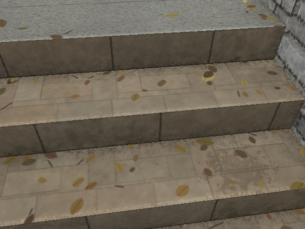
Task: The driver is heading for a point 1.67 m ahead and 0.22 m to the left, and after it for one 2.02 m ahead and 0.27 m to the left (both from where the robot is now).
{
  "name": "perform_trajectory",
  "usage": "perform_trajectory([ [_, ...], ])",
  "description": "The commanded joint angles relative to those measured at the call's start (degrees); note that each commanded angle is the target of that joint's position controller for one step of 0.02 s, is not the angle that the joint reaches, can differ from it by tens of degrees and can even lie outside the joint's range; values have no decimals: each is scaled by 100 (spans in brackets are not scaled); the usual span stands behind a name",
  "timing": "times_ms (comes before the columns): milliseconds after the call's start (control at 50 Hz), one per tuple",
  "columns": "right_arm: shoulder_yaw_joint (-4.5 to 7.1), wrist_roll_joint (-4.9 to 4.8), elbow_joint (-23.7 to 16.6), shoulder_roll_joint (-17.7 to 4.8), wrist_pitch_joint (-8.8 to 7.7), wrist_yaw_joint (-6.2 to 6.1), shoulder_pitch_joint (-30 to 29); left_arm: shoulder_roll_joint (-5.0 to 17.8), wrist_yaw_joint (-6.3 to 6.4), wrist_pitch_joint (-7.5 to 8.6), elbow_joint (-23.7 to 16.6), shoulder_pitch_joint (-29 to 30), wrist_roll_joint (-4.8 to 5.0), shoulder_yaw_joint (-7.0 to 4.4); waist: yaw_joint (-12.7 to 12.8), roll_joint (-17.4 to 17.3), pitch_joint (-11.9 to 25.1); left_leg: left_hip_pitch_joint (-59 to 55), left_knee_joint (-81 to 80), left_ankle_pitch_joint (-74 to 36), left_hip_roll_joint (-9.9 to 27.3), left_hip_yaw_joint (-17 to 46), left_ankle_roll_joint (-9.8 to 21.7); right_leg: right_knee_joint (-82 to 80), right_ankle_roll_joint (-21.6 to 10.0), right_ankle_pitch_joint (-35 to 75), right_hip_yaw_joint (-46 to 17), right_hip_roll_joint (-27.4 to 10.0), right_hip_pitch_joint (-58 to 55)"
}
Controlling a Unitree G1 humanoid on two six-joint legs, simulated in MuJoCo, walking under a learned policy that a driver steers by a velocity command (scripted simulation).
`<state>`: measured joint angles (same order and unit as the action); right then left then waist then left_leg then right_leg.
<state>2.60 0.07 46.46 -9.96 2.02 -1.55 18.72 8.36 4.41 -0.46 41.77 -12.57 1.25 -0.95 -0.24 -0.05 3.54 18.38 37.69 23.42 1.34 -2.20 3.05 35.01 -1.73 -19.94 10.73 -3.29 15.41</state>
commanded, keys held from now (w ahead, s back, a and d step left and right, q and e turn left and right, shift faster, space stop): w+q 0.42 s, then q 0.10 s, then no key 0.48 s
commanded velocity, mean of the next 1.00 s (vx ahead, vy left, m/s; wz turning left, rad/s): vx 0.25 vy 0.00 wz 0.39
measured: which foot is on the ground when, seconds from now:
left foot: down 0.00-0.46, up 0.48-0.92, down 0.94-1.00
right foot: down 0.00-0.02, up 0.04-0.44, down 0.46-0.96, up 0.98-1.00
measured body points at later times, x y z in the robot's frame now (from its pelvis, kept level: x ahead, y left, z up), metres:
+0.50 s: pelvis +0.22 -0.09 +0.04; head +0.23 -0.09 +0.49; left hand +0.38 +0.16 +0.00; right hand +0.31 -0.33 -0.10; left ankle +0.03 +0.08 -0.62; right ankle +0.37 -0.19 -0.56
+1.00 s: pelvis +0.36 -0.04 +0.17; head +0.37 -0.03 +0.62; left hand +0.29 +0.18 +0.03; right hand +0.57 -0.17 +0.05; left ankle +0.35 +0.07 -0.56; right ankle +0.37 -0.20 -0.55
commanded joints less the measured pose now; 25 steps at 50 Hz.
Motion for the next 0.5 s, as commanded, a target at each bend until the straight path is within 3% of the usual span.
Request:
perform_trajectory([
  [20, 261, 73, -64, -820, -122, 4, 1251, 662, -50, 150, -493, 1114, 138, -282, -710, -286, -559, -1129, -1274, 937, 533, 1219, 945, 4, -341, -1636, -884, -770, 2086],
  [40, 423, 90, -44, -1342, -172, -14, 1644, 343, -102, 285, -656, 1420, 228, -191, -813, -1465, -613, -1377, -2431, 2499, 1250, 3419, 1673, 1891, 178, -805, -212, 283, 2879],
  [60, 406, 156, -185, -1338, -313, -32, 1545, 272, -195, 413, -599, 1262, 142, -165, -821, -1656, -583, -1702, -3091, 2750, 1699, 4927, 2142, 3570, 297, -960, -1150, 442, 3626],
  [80, 358, 178, -319, -1202, -429, -80, 1232, 399, -321, 552, -508, 1150, 135, -192, -674, -1385, -619, -1991, -3016, 2406, 1722, 4799, 2153, 4536, 347, -584, -1531, 252, 4213],
  [100, 320, 120, -382, -1048, -473, -92, 950, 441, -424, 664, -386, 912, 84, -188, -523, -1014, -528, -2078, -2806, 1761, 1553, 4338, 2032, 5077, 351, -157, -1588, 224, 4392],
  [120, 236, 89, -378, -808, -467, -82, 979, 430, -515, 748, -368, 912, -98, -131, -473, -257, -620, -2287, -2590, 1161, 1299, 3794, 1896, 5064, 392, 339, -1440, 240, 4804],
  [140, 174, 78, -342, -631, -449, -64, 992, 386, -566, 774, -359, 936, -188, -102, -438, -37, -566, -2200, -2427, 585, 1131, 3373, 1746, 5211, 403, 600, -1312, 221, 4812],
  [160, 95, 97, -258, -551, -369, -38, 1014, 176, -605, 785, -299, 848, -103, -42, -415, -385, -399, -1932, -2353, 166, 1113, 3198, 1782, 6400, 403, 526, -1206, 309, 4654],
  [180, 13, 89, -188, -366, -366, -15, 1156, 56, -655, 767, -411, 882, -122, 29, -395, -489, -457, -1940, -2307, -132, 1098, 3097, 1760, 7345, 397, 388, -1183, 300, 5069],
  [200, -29, 28, -96, -325, -364, -9, 1359, -97, -683, 738, -643, 1068, -127, 144, -397, -507, -573, -2027, -2321, -214, 1148, 3126, 1777, 8262, 366, 120, -1218, 293, 5718],
  [220, -15, -21, -21, -415, -368, -19, 1477, -145, -684, 734, -835, 1152, -96, 219, -347, -570, -755, -2179, -2332, -143, 1254, 3151, 1692, 8739, 337, -173, -1364, 114, 6387],
  [240, -17, -5, 39, -441, -381, -50, 1476, -160, -683, 732, -1050, 1375, -85, 318, -325, -549, -1031, -2187, -2299, -224, 1401, 3145, 1509, 9108, 331, -600, -1505, -82, 7147],
  [260, -22, -27, 63, -462, -384, -89, 1425, -182, -684, 729, -1234, 1481, -83, 413, -276, -376, -1111, -2094, -2267, -152, 1425, 3056, 1331, 9099, 332, -775, -1608, -266, 7524],
  [280, -36, -24, 137, -504, -368, -119, 1470, -249, -670, 726, -1391, 1622, -73, 509, -348, -458, -1099, -2038, -2285, -13, 1491, 3107, 1230, 9529, 344, -990, -1586, -321, 7943],
  [300, -25, -66, 127, -605, -384, -150, 1263, -205, -649, 729, -1611, 1712, -53, 579, -237, -386, -1197, -1665, -2385, 273, 1429, 2947, 1067, 9165, 375, -883, -1640, -492, 8000],
  [320, -12, -214, 81, -740, -347, -154, 952, -262, -613, 735, -2009, 2045, -156, 716, -82, -332, -1258, -697, -2602, 778, 1082, 2664, 843, 7765, 373, -545, -1572, -703, 7442],
  [340, 10, -199, 13, -850, -384, -176, 829, -215, -582, 749, -2203, 2302, -235, 750, -113, -315, -1087, 261, -3191, 891, 1013, 2632, 933, 7109, 408, 234, -1071, -684, 6389],
  [360, 101, -228, -172, -1067, -357, -191, 364, -297, -594, 740, -2417, 2511, -453, 857, 87, -313, -683, 2178, -4256, -12, 904, 2226, 941, 5460, 186, 689, -558, -692, 3345],
  [380, 162, -310, -163, -1177, -425, -139, 419, 21, -498, 759, -2428, 2455, -384, 650, 180, -878, -178, 2655, -4265, -1511, 583, 1773, 902, 4672, 140, 418, 4, -276, 1116],
  [400, 152, -199, 38, -1328, -485, -92, 604, 546, -367, 749, -2101, 1141, -236, 278, 782, -1416, 796, 2048, -3512, -5094, 550, 1637, 771, 4785, 117, 256, 143, 346, -645],
  [420, 248, -97, 131, -1789, -456, -31, 273, 1224, -252, 646, -1523, -591, -162, -124, 1625, -1639, 1461, 519, -2059, -8178, 563, 1425, 438, 4296, 66, -691, -200, 439, -944],
  [440, 355, -218, 64, -2090, -449, -44, -77, 1719, -219, 546, -1259, -1560, -204, -307, 2055, -1483, 1581, -268, -200, -8353, 471, 1398, 79, 2579, -30, -1068, -1156, 241, -1009],
  [460, 165, -77, -345, -1145, -628, 30, -502, 2364, -226, 487, -768, -2111, -417, -455, 1624, 736, 1530, 434, 1789, -4857, 128, 1551, 9, 762, -261, -996, -3489, -808, -1404],
  [480, 27, -25, -541, -169, -801, 141, 215, 2361, -152, 354, -741, -1719, -658, -358, 703, 3367, 2122, 1589, 4687, -1199, -1143, 2154, -125, -1772, -874, -253, -7068, -2044, -1442],
  [500, 7, -101, -536, 38, -839, 324, 279, 1713, -155, 282, -998, -903, -608, -255, 383, 2211, 1758, 2176, 6414, -1386, -1081, 2569, -178, -2298, -1092, -1201, -7720, -2381, -650],
])
Keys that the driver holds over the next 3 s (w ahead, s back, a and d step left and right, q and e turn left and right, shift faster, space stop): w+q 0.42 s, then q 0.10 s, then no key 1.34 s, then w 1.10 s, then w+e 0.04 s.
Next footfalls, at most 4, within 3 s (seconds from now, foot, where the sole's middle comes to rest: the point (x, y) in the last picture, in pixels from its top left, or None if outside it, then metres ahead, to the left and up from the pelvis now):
0.46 right None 0.40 -0.18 -0.60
0.94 left None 0.39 0.09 -0.60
1.22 right None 0.43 -0.17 -0.60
2.48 right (171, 171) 0.65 -0.05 -0.43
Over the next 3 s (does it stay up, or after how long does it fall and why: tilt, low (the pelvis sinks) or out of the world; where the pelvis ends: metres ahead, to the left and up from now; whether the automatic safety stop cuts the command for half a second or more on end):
stays up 0.74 0.11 0.35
